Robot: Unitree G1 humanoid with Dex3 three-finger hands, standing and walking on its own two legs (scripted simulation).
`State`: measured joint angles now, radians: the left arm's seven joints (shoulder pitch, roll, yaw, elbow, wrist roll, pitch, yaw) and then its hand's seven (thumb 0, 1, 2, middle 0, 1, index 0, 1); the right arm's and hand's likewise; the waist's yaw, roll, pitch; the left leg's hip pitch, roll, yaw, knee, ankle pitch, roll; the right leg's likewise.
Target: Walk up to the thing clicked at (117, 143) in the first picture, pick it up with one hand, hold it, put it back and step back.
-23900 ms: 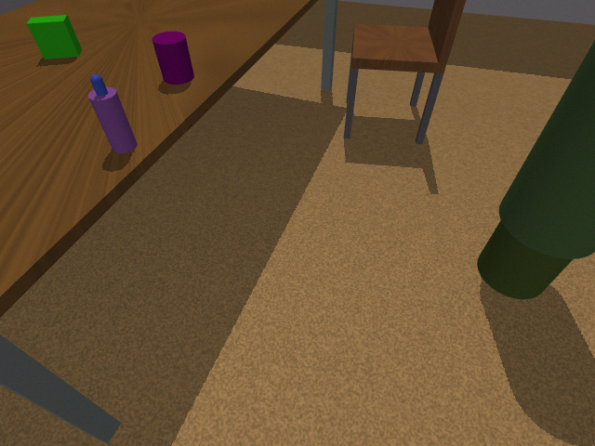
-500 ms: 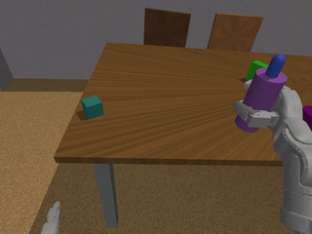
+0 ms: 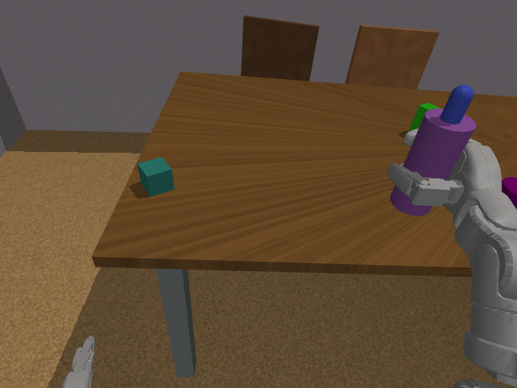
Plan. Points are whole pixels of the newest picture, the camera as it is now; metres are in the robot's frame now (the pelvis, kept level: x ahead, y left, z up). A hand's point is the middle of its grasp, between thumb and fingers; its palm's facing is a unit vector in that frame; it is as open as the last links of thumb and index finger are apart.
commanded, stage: hold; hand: right
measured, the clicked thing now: (434, 152) +0.33 -0.19 +0.28
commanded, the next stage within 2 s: crouch in 1.30 s
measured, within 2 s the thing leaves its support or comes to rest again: neither
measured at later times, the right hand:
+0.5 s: hand (426, 176) +0.32 -0.18 +0.26, palm faces +0.18 +0.98 -0.02, open 7.8 cm
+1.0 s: hand (424, 180) +0.31 -0.17 +0.26, palm faces +0.18 +0.98 -0.03, open 7.8 cm
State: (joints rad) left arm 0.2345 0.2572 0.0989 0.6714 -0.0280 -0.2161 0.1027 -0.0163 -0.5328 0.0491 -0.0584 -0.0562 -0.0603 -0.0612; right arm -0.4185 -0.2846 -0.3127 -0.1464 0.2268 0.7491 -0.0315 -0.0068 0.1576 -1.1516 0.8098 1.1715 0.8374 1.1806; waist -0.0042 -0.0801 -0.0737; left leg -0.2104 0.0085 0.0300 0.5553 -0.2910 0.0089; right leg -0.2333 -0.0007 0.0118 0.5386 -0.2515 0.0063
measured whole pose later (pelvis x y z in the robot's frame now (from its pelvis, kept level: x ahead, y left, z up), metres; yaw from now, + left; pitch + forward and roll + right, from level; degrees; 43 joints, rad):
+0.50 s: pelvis -0.01 +0.00 +0.00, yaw +0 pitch -4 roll +0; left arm 0.24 0.25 0.10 0.67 -0.03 -0.24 0.10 -0.02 -0.54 0.05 -0.06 -0.06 -0.06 -0.06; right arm -0.41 -0.28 -0.29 -0.16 0.23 0.73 -0.02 -0.01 0.16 -1.15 0.82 1.16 0.84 1.17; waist -0.01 -0.08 -0.07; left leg -0.20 0.01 0.04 0.56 -0.28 0.01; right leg -0.23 0.00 0.02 0.55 -0.24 0.01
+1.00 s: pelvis -0.02 +0.01 +0.00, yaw +0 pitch -5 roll +0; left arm 0.23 0.24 0.07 0.67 -0.03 -0.24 0.11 -0.02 -0.54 0.05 -0.06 -0.06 -0.06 -0.06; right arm -0.41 -0.28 -0.29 -0.15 0.22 0.72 -0.02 -0.01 0.16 -1.15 0.82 1.16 0.84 1.17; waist -0.01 -0.08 -0.07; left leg -0.20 0.00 0.04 0.56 -0.27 0.02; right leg -0.23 -0.01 0.02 0.54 -0.23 0.01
